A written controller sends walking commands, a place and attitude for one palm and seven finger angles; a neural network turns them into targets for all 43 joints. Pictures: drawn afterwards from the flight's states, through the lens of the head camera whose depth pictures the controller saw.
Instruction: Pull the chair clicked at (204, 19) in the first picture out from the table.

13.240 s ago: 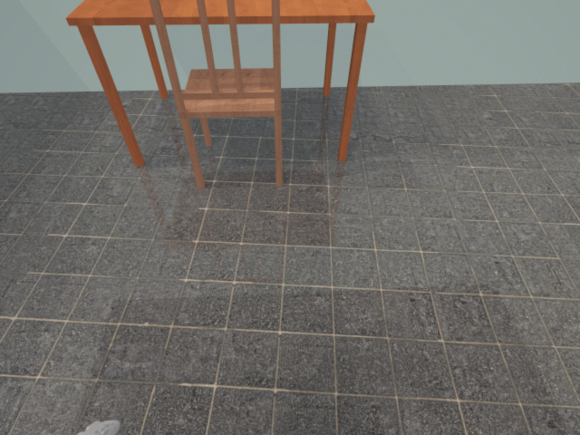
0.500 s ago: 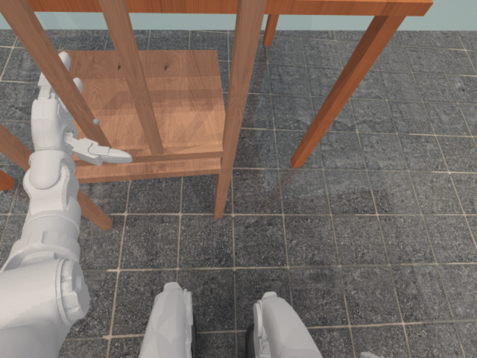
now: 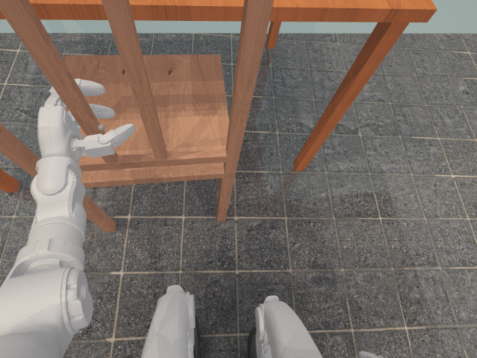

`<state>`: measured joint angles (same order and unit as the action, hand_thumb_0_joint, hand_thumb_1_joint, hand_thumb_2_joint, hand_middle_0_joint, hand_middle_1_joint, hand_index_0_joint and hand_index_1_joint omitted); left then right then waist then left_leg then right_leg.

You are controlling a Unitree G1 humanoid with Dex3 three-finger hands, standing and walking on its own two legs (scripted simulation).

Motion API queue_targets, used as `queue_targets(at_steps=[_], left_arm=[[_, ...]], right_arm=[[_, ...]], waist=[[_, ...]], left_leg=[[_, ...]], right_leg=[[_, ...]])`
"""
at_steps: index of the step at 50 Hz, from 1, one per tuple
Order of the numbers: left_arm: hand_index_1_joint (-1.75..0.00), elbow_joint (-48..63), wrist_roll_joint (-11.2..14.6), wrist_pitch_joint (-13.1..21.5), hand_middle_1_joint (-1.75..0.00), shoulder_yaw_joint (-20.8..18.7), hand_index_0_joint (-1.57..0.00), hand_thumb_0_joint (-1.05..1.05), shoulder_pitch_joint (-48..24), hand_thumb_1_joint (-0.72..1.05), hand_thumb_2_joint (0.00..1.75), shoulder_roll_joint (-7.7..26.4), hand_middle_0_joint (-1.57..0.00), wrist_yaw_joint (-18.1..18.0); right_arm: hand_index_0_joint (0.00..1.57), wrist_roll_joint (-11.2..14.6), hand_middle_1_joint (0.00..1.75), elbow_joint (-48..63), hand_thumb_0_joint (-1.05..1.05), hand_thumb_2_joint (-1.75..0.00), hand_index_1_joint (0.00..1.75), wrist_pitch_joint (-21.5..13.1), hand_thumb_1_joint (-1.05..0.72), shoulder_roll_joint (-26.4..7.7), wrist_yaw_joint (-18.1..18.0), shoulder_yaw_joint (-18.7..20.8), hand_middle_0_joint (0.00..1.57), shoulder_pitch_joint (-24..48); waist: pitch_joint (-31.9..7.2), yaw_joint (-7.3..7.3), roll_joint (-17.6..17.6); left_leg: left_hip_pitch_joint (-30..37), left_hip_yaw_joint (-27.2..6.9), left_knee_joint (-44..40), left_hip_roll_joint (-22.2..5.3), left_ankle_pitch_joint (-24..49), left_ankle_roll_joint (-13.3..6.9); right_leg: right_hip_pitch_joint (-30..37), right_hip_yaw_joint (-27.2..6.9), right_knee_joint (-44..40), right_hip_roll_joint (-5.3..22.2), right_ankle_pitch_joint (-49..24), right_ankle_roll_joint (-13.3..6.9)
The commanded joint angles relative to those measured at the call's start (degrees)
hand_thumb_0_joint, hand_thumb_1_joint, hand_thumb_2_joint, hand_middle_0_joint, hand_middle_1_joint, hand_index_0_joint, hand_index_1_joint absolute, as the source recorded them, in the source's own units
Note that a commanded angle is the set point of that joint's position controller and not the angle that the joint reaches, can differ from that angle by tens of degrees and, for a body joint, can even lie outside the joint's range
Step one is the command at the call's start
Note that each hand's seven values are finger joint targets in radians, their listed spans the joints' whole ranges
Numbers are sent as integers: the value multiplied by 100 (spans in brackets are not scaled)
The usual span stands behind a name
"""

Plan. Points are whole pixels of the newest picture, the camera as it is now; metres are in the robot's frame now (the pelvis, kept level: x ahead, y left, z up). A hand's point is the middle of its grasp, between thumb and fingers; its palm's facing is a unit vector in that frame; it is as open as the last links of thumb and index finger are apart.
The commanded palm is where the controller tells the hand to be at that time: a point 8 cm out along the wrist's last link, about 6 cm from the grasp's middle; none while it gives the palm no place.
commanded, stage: hook a spindle and tug to test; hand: left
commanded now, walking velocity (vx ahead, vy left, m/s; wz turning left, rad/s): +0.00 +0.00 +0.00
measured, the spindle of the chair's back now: (73, 97) +0.49 +0.24 +0.07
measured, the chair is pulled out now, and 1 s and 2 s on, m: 0.00 0.03 0.16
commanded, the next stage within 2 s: step backward, pulling the chair out in 0.82 s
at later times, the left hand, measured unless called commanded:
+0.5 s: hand (105, 135) +0.46 +0.21 +0.03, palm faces +0.12 -0.99 -0.02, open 5.3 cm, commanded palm +0.42 +0.24 +0.03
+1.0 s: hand (107, 146) +0.44 +0.20 +0.03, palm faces +0.13 -0.98 -0.14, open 5.4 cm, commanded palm +0.41 +0.24 +0.03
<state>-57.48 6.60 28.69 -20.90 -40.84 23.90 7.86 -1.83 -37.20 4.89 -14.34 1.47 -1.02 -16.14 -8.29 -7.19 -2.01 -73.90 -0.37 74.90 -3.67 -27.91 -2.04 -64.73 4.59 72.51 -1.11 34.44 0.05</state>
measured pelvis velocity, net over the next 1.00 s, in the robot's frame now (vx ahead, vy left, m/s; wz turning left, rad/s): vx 0.01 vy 0.00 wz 0.01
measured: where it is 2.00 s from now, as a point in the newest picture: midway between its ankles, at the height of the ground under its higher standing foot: outside the picture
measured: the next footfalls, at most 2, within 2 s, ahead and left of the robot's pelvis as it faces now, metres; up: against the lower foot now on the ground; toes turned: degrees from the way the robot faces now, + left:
none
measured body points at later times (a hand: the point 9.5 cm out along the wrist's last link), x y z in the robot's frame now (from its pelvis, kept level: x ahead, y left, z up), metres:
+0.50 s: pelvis +0.01 +0.00 +0.01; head +0.16 +0.03 +0.44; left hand +0.45 +0.26 +0.03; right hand +0.09 -0.26 -0.11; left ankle +0.06 +0.10 -0.61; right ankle +0.00 -0.13 -0.61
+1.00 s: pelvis +0.01 +0.00 +0.03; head +0.15 +0.01 +0.45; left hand +0.42 +0.25 +0.04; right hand +0.10 -0.26 -0.10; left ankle +0.06 +0.10 -0.61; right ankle +0.00 -0.13 -0.61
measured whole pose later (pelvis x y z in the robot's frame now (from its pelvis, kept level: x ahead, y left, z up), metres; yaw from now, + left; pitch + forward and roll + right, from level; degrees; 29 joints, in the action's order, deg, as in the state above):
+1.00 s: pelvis +0.01 +0.00 +0.03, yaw +1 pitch +21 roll -3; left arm -41.8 4.0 20.8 -16.2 -27.3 19.3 2.3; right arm 1.2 -34.9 5.5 -13.3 -0.6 -0.2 -13.8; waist -4.0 -5.3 -1.6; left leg -62.1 1.1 68.5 -3.4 -27.6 -1.6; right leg -54.0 3.1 66.7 -0.9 33.8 0.6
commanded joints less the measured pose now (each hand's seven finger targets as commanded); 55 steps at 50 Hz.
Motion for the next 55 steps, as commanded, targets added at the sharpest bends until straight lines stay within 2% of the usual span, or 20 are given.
queue_targets(at_steps=[1, 3, 5, 6, 16, 20, 23, 25, 28, 30, 33, 36, 45, 46, 47, 48, 49, 51, 52, 55], left_arm=[[-145, 1484, -36, 576, -145, 199, -50, 0, -2146, 62, 78, 813, -50, 136], [-145, 1596, 4, 573, -145, 248, -50, 0, -2086, 73, 83, 710, -50, 133], [-145, 1735, 17, 574, -145, 133, -50, 0, -1875, 84, 88, 850, -50, 126], [-145, 1889, 22, 584, -145, 279, -50, 0, -1856, 90, 90, 685, -50, 136], [-145, 2006, 113, 542, -145, 273, -50, 0, -1133, 90, 90, 544, -50, 75], [-145, 2057, 130, 553, -145, 59, -50, 0, -886, 90, 90, 743, -50, 105], [-145, 2050, 189, 516, -145, 197, -50, 0, -703, 90, 90, 507, -50, 149], [-145, 2104, 192, 516, -145, 71, -50, 0, -721, 90, 90, 695, -50, 143], [-145, 2245, 224, 494, -145, 213, -50, 0, -625, 90, 90, 460, -50, 146], [-145, 2341, 237, 470, -145, 85, -50, 0, -417, 90, 90, 626, -50, 146], [-145, 2493, 262, 445, -145, 246, -50, 0, -161, 90, 90, 405, -50, 152], [-145, 2626, 259, 424, -145, 167, -50, 0, 89, 90, 90, 505, -50, 122], [-145, 2614, 254, 506, -145, 95, -50, 0, -192, 90, 90, 585, -50, 73], [-145, 2756, 244, 529, -145, 214, -50, 0, -620, 90, 90, 537, -50, 77], [-145, 3672, -481, -159, -145, -309, -50, 0, -1445, 90, 90, 2538, -50, -673], [-145, 3824, -501, -541, -145, -87, -50, 0, -1437, 90, 90, 2131, -50, -986], [-145, 3352, -547, -921, -145, 227, -50, 0, -834, 90, 90, 1629, -50, -1150], [-145, 2258, -589, -1494, -145, 756, -50, 0, -98, 90, 90, 863, -50, -1329], [-145, 1779, -576, -1628, -145, 803, -50, 0, -41, 90, 90, 742, -50, -1398], [-145, 909, -642, -1640, -145, 896, -50, 0, -591, 90, 90, 700, -50, -1540]], right_arm=[[20, -18, 30, 277, 0, -90, 30, -41, -90, -1054, -75, 415, 20, -777], [20, -10, 30, 286, 0, -90, 30, -58, -90, -1046, -61, 436, 20, -797], [20, -6, 30, 300, 0, -90, 30, -47, -90, -1046, -54, 442, 20, -774], [20, -2, 30, 314, 0, -90, 30, -51, -90, -1012, -46, 441, 20, -753], [20, 35, 30, 351, 0, -90, 30, -110, -90, -972, -32, 437, 20, -657], [20, 30, 30, 379, 0, -90, 30, -137, -90, -981, -40, 449, 20, -655], [20, 49, 30, 456, 0, -90, 30, -158, -90, -957, -27, 442, 20, -611], [20, 50, 30, 446, 0, -90, 30, -154, -90, -982, -34, 440, 20, -585], [20, 60, 30, 514, 0, -90, 30, -179, -90, -956, -35, 457, 20, -575], [20, 65, 30, 529, 0, -90, 30, -180, -90, -971, -31, 459, 20, -552], [20, 92, 30, 588, 0, -90, 30, -208, -90, -941, -20, 463, 20, -527], [20, 93, 30, 596, 0, -90, 30, -229, -90, -944, -20, 470, 20, -510], [20, 90, 30, 510, 0, -90, 30, -325, -90, -938, -80, 460, 20, -467], [20, 87, 30, 474, 0, -90, 30, -338, -90, -929, -98, 451, 20, -468], [20, 385, 30, 903, 0, -90, 30, -9, -90, -948, -254, 436, 20, -623], [20, 425, 30, 1032, 0, -90, 30, 10, -90, -847, -396, 422, 20, -753], [20, 454, 30, 973, 0, -90, 30, 33, -90, -828, -482, 402, 20, -608], [20, 488, 30, 827, 0, -90, 30, 138, -90, -811, -587, 363, 20, -602], [20, 485, 30, 727, 0, -90, 30, 170, -90, -834, -623, 355, 20, -612], [20, 450, 30, 517, 0, -90, 30, 171, -90, -892, -660, 341, 20, -637]], waist=[[-3107, -170, -893], [-3192, -174, -893], [-3273, -67, -937], [-3334, -96, -984], [-2857, -52, -659], [-2976, 55, -726], [-2883, 40, -651], [-2893, 83, -699], [-2983, 62, -659], [-3058, 149, -610], [-3010, 135, -593], [-3004, 200, -559], [-2813, 127, -492], [-2891, 28, -524], [-4258, 545, -1167], [-4043, 407, -1338], [-3603, 341, -1193], [-2587, 266, -569], [-2314, 260, -234], [-1983, 233, -278]], left_leg=[[3932, -594, -766, 41, 2256, 124], [4055, -599, -760, 39, 2412, 116], [4074, -567, -776, 49, 2547, 133], [4153, -560, -781, 49, 2640, 130], [3836, -455, -889, 79, 2509, 116], [3888, -431, -860, 73, 2725, 135], [3824, -419, -881, 86, 2653, 122], [3784, -413, -875, 78, 2612, 137], [3892, -428, -882, 72, 2707, 131], [3845, -402, -881, 85, 2765, 136], [3885, -389, -912, 77, 2808, 131], [3824, -356, -940, 81, 2780, 143], [3530, -273, -865, 119, 2458, 108], [3591, -277, -845, 118, 2460, 94], [5251, -75, -1878, 39, 2272, 1], [5591, -79, -2134, 129, 2550, 6], [5520, -145, -2239, 92, 2759, 15], [5055, -287, -2558, -47, 2736, -36], [4822, -312, -2652, -109, 2835, -68], [5070, -349, -3004, -270, 3560, -64]], right_leg=[[-11, -72, -931, -172, -1766, -217], [20, -74, -935, -181, -1869, -223], [186, -91, -950, -178, -1993, -224], [211, -88, -961, -183, -2067, -221], [452, -103, -1054, -172, -2175, -188], [541, -123, -990, -157, -2342, -198], [544, -122, -1005, -160, -2308, -193], [553, -131, -981, -153, -2291, -195], [548, -114, -968, -155, -2312, -191], [711, -138, -969, -156, -2440, -192], [703, -132, -985, -161, -2467, -187], [834, -148, -1005, -160, -2517, -181], [844, -219, -997, -147, -2472, -159], [836, -240, -1018, -137, -2496, -146], [3159, -826, -2094, 235, -2895, -249], [3291, -705, -2356, 165, -3574, -228], [3209, -641, -2409, 192, -3872, -184], [3334, -578, -2643, 252, -3802, -77], [3542, -621, -2768, 324, -4021, -7], [3862, -635, -3055, 461, -4395, 96]])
